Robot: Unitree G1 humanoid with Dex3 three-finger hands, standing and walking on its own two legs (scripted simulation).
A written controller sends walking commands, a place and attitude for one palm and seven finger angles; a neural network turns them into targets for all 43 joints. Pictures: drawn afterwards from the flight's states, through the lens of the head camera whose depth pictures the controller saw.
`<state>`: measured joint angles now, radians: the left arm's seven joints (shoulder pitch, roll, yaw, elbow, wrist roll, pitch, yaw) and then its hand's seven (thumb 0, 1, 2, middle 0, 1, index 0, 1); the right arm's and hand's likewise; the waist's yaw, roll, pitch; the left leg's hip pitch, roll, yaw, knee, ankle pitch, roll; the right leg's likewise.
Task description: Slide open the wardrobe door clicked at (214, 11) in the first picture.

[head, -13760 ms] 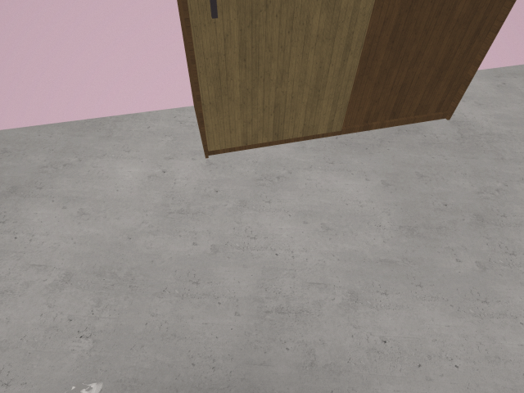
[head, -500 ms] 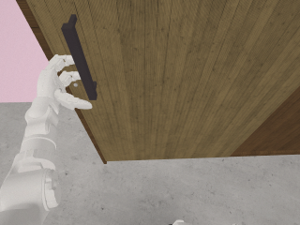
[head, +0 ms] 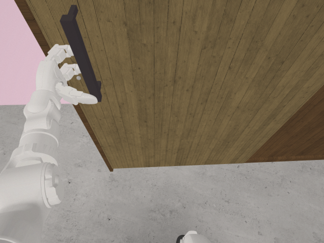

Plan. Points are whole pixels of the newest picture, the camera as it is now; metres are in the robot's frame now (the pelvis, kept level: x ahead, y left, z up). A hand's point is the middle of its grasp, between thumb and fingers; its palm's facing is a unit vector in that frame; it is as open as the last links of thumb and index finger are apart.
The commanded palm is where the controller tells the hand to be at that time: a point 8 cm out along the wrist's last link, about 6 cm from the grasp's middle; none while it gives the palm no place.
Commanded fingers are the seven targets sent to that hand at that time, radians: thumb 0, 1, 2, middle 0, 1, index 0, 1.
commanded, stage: feel for the door with the fingertips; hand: left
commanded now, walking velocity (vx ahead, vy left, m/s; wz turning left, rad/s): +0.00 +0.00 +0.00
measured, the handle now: (87, 60) +0.52 +0.17 +0.14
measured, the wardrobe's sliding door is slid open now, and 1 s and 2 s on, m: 0.00 0.00 0.00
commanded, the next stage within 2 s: slide the fingers in behind the handle in 0.04 s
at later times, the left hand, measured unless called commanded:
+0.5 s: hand (77, 79) +0.47 +0.19 +0.13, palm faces +0.01 -1.00 -0.01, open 13.9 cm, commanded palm +0.44 +0.24 +0.13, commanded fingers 0.00 -0.50 0.30 -0.30 -1.20 -0.30 -1.20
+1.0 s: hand (88, 81) +0.46 +0.16 +0.13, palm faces +0.00 -1.00 +0.00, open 14.0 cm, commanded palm +0.44 +0.21 +0.13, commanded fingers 0.00 -0.50 0.30 -0.30 -1.20 -0.30 -1.20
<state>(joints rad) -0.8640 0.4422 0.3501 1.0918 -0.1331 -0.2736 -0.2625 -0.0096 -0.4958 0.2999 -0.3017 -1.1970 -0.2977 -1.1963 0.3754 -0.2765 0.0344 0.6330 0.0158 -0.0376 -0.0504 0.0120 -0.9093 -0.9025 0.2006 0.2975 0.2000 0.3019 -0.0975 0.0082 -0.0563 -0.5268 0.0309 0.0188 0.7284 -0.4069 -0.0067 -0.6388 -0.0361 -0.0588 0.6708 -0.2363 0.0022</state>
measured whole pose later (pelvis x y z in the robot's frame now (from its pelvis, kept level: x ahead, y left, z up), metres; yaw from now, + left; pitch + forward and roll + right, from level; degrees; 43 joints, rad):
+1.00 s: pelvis +0.00 +0.00 +0.00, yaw +0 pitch +11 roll +0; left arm -0.78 0.34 0.29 0.97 -0.14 -0.27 -0.19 -0.01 -0.50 0.30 -0.30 -1.20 -0.30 -1.20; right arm 0.36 -0.26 0.03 0.62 0.01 -0.03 -0.03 0.01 -0.91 -0.90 0.20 0.30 0.20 0.30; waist -0.07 0.02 -0.07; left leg -0.48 0.03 0.02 0.70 -0.41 -0.01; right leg -0.60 -0.03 -0.06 0.66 -0.24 0.00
